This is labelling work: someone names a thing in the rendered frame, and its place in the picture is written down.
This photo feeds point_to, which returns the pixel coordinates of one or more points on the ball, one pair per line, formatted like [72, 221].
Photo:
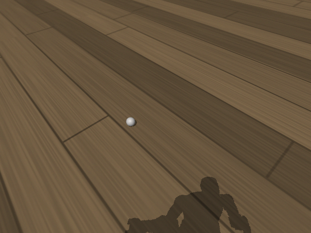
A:
[130, 121]

